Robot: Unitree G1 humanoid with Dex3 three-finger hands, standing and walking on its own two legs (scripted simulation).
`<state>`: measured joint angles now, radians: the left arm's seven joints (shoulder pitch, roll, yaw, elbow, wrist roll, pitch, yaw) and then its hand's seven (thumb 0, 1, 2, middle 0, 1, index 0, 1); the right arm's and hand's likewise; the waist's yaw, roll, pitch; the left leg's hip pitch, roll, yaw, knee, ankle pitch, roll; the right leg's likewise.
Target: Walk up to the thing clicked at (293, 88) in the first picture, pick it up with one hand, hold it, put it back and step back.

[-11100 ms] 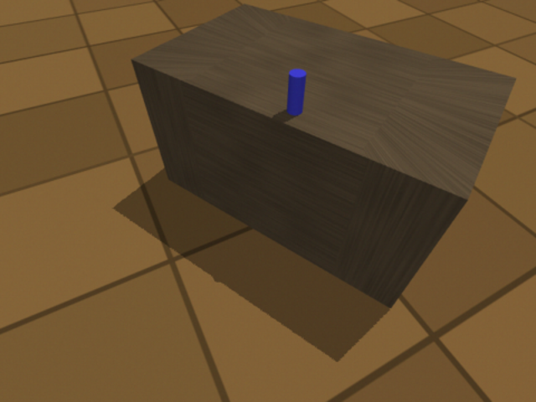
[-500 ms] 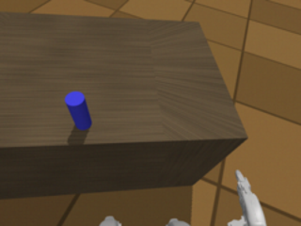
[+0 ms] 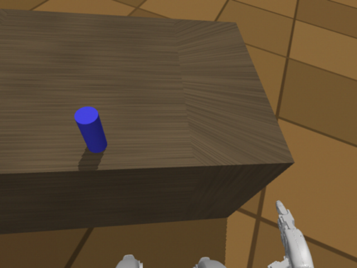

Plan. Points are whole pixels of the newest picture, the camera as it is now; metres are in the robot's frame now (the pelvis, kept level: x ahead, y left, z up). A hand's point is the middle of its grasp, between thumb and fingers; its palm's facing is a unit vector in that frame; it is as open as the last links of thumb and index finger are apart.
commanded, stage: approach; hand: left
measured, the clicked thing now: (92, 131) +0.44 +0.19 +0.00
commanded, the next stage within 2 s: close in in 0.20 s
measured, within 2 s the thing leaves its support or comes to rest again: neither
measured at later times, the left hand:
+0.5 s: hand (58, 143) +0.41 +0.26 -0.02, palm faces +0.11 -0.99 +0.05, open 17.6 cm
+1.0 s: hand (89, 134) +0.44 +0.20 -0.02, palm faces +0.09 -1.00 +0.03, open 17.8 cm
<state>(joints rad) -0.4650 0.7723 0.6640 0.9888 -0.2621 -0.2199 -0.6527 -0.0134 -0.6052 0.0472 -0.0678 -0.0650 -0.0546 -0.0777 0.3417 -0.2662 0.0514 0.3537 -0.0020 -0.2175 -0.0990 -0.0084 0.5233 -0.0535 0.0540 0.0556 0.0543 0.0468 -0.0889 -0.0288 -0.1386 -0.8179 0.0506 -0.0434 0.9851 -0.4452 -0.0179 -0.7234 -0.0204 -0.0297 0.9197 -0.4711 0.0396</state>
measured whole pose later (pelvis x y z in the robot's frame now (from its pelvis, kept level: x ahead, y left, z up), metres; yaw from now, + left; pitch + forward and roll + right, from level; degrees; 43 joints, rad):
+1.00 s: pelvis -0.02 +0.00 -0.04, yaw -2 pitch +22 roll -3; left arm -0.60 0.40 0.39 0.91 -0.13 -0.43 -0.16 -0.01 -0.61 0.01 -0.05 -0.02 -0.06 -0.01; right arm 0.44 -0.24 -0.03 -0.03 -0.05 -0.05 0.03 -0.01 0.52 -0.06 0.06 0.06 0.06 0.05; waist -0.16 -0.02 -0.14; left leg -1.08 0.06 -0.04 1.20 -0.51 -0.02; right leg -0.99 -0.01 -0.01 1.15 -0.53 0.04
